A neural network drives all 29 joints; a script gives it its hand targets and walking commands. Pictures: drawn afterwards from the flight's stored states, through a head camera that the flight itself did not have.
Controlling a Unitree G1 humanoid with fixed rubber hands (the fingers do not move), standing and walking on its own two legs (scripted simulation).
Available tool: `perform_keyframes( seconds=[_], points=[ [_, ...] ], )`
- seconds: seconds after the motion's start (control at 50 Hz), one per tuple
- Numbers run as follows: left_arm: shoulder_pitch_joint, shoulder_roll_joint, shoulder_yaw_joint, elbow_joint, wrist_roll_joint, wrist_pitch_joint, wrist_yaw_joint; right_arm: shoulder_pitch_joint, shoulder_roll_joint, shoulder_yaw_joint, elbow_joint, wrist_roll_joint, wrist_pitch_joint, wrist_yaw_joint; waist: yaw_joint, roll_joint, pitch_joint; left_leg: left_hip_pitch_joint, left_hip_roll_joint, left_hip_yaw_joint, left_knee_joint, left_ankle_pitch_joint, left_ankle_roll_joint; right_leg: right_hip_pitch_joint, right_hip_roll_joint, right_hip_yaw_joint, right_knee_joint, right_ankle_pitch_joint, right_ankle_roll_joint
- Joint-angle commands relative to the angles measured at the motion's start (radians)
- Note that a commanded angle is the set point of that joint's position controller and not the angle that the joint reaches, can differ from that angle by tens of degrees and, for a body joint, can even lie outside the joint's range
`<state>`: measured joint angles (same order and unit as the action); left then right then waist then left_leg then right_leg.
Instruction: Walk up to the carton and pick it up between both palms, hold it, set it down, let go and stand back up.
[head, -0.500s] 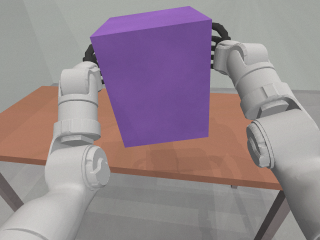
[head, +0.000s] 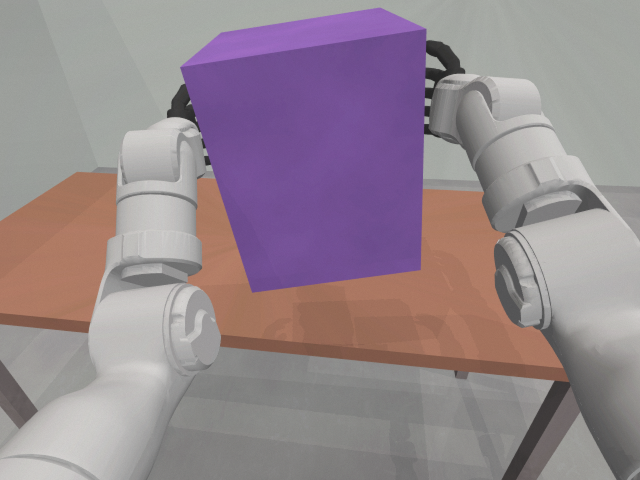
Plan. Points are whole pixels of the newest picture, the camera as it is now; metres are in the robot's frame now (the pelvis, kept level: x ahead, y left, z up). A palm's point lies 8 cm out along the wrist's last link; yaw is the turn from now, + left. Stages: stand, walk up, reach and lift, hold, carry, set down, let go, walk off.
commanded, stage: hold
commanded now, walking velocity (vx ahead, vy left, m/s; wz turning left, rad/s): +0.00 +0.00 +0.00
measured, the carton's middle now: (317, 147) +0.39 +0.00 +0.30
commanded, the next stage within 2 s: set down in 1.74 s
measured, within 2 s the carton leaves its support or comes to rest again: neither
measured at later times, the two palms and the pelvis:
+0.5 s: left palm (189, 136) +0.38 +0.14 +0.33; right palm (449, 101) +0.37 -0.15 +0.36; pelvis +0.00 +0.00 +0.00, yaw +0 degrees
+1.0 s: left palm (188, 143) +0.38 +0.14 +0.32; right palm (447, 102) +0.37 -0.15 +0.36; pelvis -0.01 +0.00 +0.00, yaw +0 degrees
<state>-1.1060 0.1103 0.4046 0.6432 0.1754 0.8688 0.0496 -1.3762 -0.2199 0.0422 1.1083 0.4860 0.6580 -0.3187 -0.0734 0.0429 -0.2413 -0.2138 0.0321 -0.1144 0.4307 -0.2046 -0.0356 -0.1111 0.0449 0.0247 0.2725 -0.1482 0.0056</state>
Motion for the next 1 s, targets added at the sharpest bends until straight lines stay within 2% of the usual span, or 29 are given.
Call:
perform_keyframes(
  seconds=[0.0, 0.02, 0.04, 0.12, 0.18, 0.22, 0.26, 0.28, 0.3, 0.32, 0.34, 0.38, 0.42, 0.52, 0.54, 0.56, 0.6, 0.62, 0.66, 0.68, 0.7, 0.74, 0.76, 0.8, 0.86, 0.92, 0.94, 0.96, 0.98],
  points=[
    [-0.923, -0.56, -0.29, -0.187, -0.166, -0.108, -0.108, -0.67, 0.708, 0.079, -0.339, 0.18, 0.002, 0.144, 0.017, 0.014, -0.319, 0.119, -0.057, 0.057, -0.024, 0.292, -0.055, 0.113, 0.06, -0.016, -0.017, 0.173, 0.04],
    [-0.948, -0.575, -0.324, -0.203, -0.186, -0.11, -0.103, -0.679, 0.707, 0.072, -0.338, 0.182, 0.001, 0.146, -0.01, 0.037, -0.332, 0.125, -0.056, 0.052, -0.024, 0.287, -0.059, 0.102, 0.058, -0.017, -0.01, 0.167, 0.032],
    [-0.972, -0.571, -0.326, -0.248, -0.191, -0.118, -0.096, -0.661, 0.721, 0.07, -0.339, 0.186, 0.0, 0.147, -0.004, 0.042, -0.336, 0.127, -0.064, 0.055, -0.02, 0.282, -0.055, 0.088, 0.054, -0.01, -0.01, 0.159, 0.036],
    [-0.991, -0.581, -0.31, -0.212, -0.197, -0.117, -0.088, -0.698, 0.734, 0.048, -0.347, 0.167, -0.005, 0.151, -0.001, 0.022, -0.316, 0.095, -0.066, 0.059, -0.027, 0.214, -0.059, 0.06, 0.053, -0.012, -0.013, 0.108, 0.039],
    [-0.978, -0.596, -0.32, -0.218, -0.205, -0.12, -0.087, -0.684, 0.721, 0.056, -0.361, 0.165, -0.002, 0.145, -0.027, 0.021, -0.373, 0.138, -0.061, 0.05, -0.014, 0.266, -0.062, 0.078, 0.06, -0.015, -0.003, 0.166, 0.038],
    [-0.944, -0.57, -0.277, -0.168, -0.181, -0.115, -0.095, -0.662, 0.719, 0.059, -0.309, 0.168, 0.011, 0.145, 0.007, 0.017, -0.297, 0.09, -0.066, 0.058, -0.033, 0.212, -0.051, 0.073, 0.056, -0.011, -0.021, 0.109, 0.045],
    [-0.971, -0.561, -0.285, -0.145, -0.172, -0.118, -0.095, -0.681, 0.714, 0.03, -0.261, 0.141, 0.008, 0.153, -0.007, 0.028, -0.288, 0.08, -0.061, 0.053, -0.049, 0.164, -0.045, 0.039, 0.051, -0.01, -0.026, 0.037, 0.039],
    [-0.957, -0.543, -0.263, -0.122, -0.165, -0.117, -0.096, -0.657, 0.698, 0.022, -0.225, 0.136, 0.01, 0.154, 0.01, 0.028, -0.248, 0.05, -0.062, 0.062, -0.056, 0.148, -0.044, 0.043, 0.044, -0.011, -0.034, 0.022, 0.037],
    [-0.962, -0.542, -0.268, -0.122, -0.172, -0.121, -0.093, -0.692, 0.707, 0.031, -0.24, 0.134, 0.005, 0.154, 0.005, 0.018, -0.26, 0.058, -0.065, 0.061, -0.048, 0.147, -0.043, 0.038, 0.042, 0.002, -0.035, 0.017, 0.038],
    [-0.965, -0.553, -0.257, -0.101, -0.163, -0.123, -0.094, -0.684, 0.729, 0.027, -0.233, 0.138, 0.005, 0.157, 0.017, 0.014, -0.27, 0.057, -0.056, 0.055, -0.05, 0.148, -0.038, 0.042, 0.044, 0.004, -0.039, 0.024, 0.044],
    [-0.973, -0.556, -0.273, -0.104, -0.174, -0.124, -0.098, -0.698, 0.706, 0.009, -0.249, 0.14, -0.002, 0.157, 0.0, 0.025, -0.279, 0.056, -0.065, 0.061, -0.048, 0.147, -0.039, 0.035, 0.041, 0.004, -0.032, 0.026, 0.038],
    [-1.006, -0.555, -0.276, -0.14, -0.188, -0.137, -0.092, -0.715, 0.73, 0.021, -0.271, 0.143, -0.01, 0.157, 0.007, 0.032, -0.336, 0.08, -0.064, 0.064, -0.03, 0.2, -0.044, 0.065, 0.044, -0.004, -0.021, 0.095, 0.04],
    [-0.974, -0.558, -0.272, -0.155, -0.19, -0.135, -0.093, -0.738, 0.746, 0.062, -0.355, 0.168, -0.013, 0.153, 0.026, -0.015, -0.41, 0.1, -0.069, 0.061, -0.016, 0.271, -0.045, 0.114, 0.056, -0.009, -0.006, 0.191, 0.056],
    [-0.892, -0.51, -0.255, -0.137, -0.157, -0.118, -0.113, -0.634, 0.732, 0.093, -0.333, 0.182, 0.01, 0.13, 0.017, -0.045, -0.331, 0.114, -0.07, 0.062, -0.02, 0.297, -0.033, 0.133, 0.049, 0.0, -0.01, 0.264, 0.069],
    [-0.916, -0.516, -0.253, -0.141, -0.166, -0.114, -0.121, -0.653, 0.717, 0.079, -0.337, 0.189, 0.015, 0.13, 0.009, -0.019, -0.313, 0.102, -0.079, 0.062, -0.014, 0.28, -0.037, 0.117, 0.047, 0.001, -0.014, 0.241, 0.062],
    [-0.912, -0.522, -0.255, -0.147, -0.172, -0.115, -0.122, -0.654, 0.733, 0.089, -0.333, 0.187, 0.016, 0.129, 0.017, -0.035, -0.302, 0.095, -0.074, 0.065, -0.023, 0.279, -0.038, 0.106, 0.052, -0.007, -0.011, 0.233, 0.057],
    [-0.944, -0.539, -0.277, -0.133, -0.174, -0.109, -0.119, -0.671, 0.695, 0.047, -0.3, 0.171, 0.018, 0.133, -0.017, 0.01, -0.304, 0.124, -0.066, 0.058, -0.019, 0.255, -0.05, 0.074, 0.053, -0.003, -0.014, 0.17, 0.043],
    [-0.921, -0.557, -0.285, -0.149, -0.184, -0.105, -0.119, -0.675, 0.696, 0.049, -0.345, 0.177, 0.012, 0.133, -0.001, 0.016, -0.318, 0.127, -0.062, 0.052, -0.012, 0.286, -0.056, 0.079, 0.056, -0.005, -0.019, 0.188, 0.037],
    [-0.93, -0.6, -0.326, -0.195, -0.203, -0.107, -0.112, -0.691, 0.693, 0.059, -0.397, 0.187, 0.004, 0.131, -0.024, 0.057, -0.381, 0.149, -0.064, 0.049, 0.002, 0.31, -0.069, 0.072, 0.059, -0.004, -0.011, 0.204, 0.034],
    [-0.939, -0.596, -0.326, -0.198, -0.199, -0.106, -0.11, -0.693, 0.7, 0.06, -0.399, 0.192, 0.002, 0.131, -0.014, 0.047, -0.37, 0.14, -0.061, 0.049, 0.005, 0.303, -0.073, 0.067, 0.065, -0.014, -0.001, 0.194, 0.03],
    [-0.959, -0.613, -0.345, -0.219, -0.213, -0.103, -0.103, -0.71, 0.707, 0.058, -0.425, 0.195, 0.0, 0.132, -0.021, 0.063, -0.377, 0.15, -0.065, 0.046, 0.0, 0.316, -0.074, 0.075, 0.06, -0.008, -0.012, 0.21, 0.029],
    [-0.97, -0.599, -0.332, -0.22, -0.206, -0.103, -0.103, -0.705, 0.719, 0.06, -0.41, 0.184, 0.005, 0.131, -0.024, 0.035, -0.366, 0.14, -0.065, 0.049, 0.001, 0.301, -0.073, 0.087, 0.065, -0.015, -0.011, 0.187, 0.032],
    [-0.929, -0.6, -0.305, -0.162, -0.18, -0.097, -0.106, -0.663, 0.687, 0.037, -0.326, 0.161, 0.016, 0.131, -0.031, 0.043, -0.275, 0.127, -0.064, 0.051, -0.019, 0.259, -0.07, 0.061, 0.063, -0.019, -0.024, 0.142, 0.032],
    [-0.93, -0.578, -0.282, -0.131, -0.161, -0.103, -0.109, -0.646, 0.699, 0.031, -0.272, 0.147, 0.014, 0.144, -0.007, 0.037, -0.239, 0.07, -0.062, 0.055, -0.051, 0.168, -0.055, 0.061, 0.054, -0.007, -0.036, 0.033, 0.034],
    [-1.021, -0.597, -0.304, -0.168, -0.19, -0.131, -0.098, -0.717, 0.702, 0.022, -0.26, 0.144, -0.004, 0.162, -0.018, 0.056, -0.297, 0.074, -0.056, 0.049, -0.048, 0.165, -0.064, 0.039, 0.054, -0.016, -0.017, 0.04, 0.026],
    [-1.009, -0.573, -0.288, -0.157, -0.178, -0.129, -0.08, -0.724, 0.7, 0.018, -0.246, 0.155, -0.005, 0.17, 0.007, 0.059, -0.296, 0.081, -0.057, 0.056, -0.045, 0.17, -0.06, 0.034, 0.055, -0.016, -0.013, 0.054, 0.022],
    [-1.009, -0.581, -0.289, -0.157, -0.178, -0.13, -0.077, -0.69, 0.711, 0.018, -0.231, 0.155, -0.005, 0.172, 0.001, 0.065, -0.314, 0.084, -0.058, 0.058, -0.046, 0.175, -0.059, 0.04, 0.056, -0.012, -0.02, 0.056, 0.03],
    [-1.005, -0.564, -0.286, -0.156, -0.178, -0.133, -0.078, -0.698, 0.73, 0.027, -0.243, 0.162, -0.007, 0.17, 0.014, 0.051, -0.323, 0.062, -0.062, 0.057, -0.04, 0.201, -0.05, 0.062, 0.052, -0.008, -0.016, 0.084, 0.031],
    [-0.989, -0.582, -0.298, -0.187, -0.188, -0.135, -0.078, -0.699, 0.734, 0.046, -0.272, 0.168, -0.012, 0.167, 0.004, 0.047, -0.381, 0.087, -0.06, 0.056, -0.026, 0.249, -0.05, 0.089, 0.054, -0.004, -0.004, 0.146, 0.041]
  ],
)
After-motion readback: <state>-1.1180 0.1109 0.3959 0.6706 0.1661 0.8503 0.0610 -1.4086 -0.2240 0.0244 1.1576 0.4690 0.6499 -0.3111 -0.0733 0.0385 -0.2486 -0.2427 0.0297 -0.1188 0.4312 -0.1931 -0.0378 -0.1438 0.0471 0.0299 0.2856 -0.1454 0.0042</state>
